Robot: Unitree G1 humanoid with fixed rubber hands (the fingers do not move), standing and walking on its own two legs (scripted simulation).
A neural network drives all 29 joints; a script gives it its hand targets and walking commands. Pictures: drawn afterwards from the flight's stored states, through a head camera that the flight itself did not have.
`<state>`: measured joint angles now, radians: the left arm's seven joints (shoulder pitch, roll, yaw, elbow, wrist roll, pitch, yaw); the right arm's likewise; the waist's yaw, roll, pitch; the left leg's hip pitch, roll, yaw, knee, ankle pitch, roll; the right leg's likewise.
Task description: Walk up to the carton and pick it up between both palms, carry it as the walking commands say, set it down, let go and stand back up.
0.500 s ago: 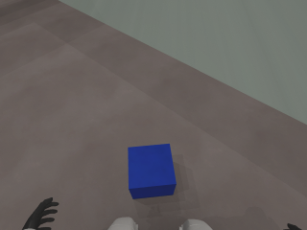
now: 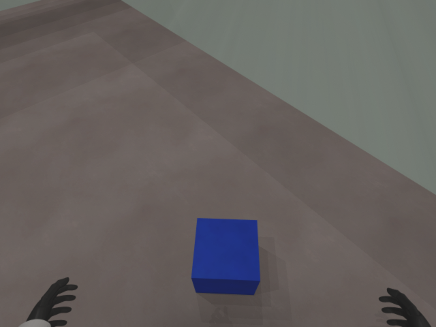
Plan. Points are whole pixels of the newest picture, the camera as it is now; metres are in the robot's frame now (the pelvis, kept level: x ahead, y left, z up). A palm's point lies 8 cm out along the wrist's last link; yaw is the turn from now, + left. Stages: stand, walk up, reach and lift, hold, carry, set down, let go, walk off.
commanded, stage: walk up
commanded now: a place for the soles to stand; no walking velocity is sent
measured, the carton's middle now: (225, 257) +0.44 -0.01 -0.65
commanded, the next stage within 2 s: reach and lift in 1.42 s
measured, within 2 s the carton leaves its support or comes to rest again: neither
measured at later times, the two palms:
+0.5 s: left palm out of the picture +0.09 +0.35 -0.10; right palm out of the picture +0.10 -0.32 -0.09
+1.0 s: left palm out of the picture +0.08 +0.35 -0.09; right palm (393, 310) +0.15 -0.30 -0.08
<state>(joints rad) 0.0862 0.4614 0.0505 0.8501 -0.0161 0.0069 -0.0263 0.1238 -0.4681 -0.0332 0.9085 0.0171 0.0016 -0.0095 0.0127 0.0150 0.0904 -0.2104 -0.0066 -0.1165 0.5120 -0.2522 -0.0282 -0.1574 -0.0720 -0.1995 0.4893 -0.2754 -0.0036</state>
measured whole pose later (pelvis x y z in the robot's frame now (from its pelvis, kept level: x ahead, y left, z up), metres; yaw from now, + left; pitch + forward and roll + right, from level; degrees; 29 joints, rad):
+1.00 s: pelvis +0.00 +0.01 +0.00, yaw +5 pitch -3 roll -1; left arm 0.10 0.44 0.07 0.93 -0.01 0.01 -0.02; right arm 0.09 -0.43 -0.03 0.95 0.02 0.00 -0.03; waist 0.03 -0.01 0.09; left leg -0.22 -0.06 -0.19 0.50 -0.23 -0.01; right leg -0.14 -0.07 -0.18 0.46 -0.27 0.01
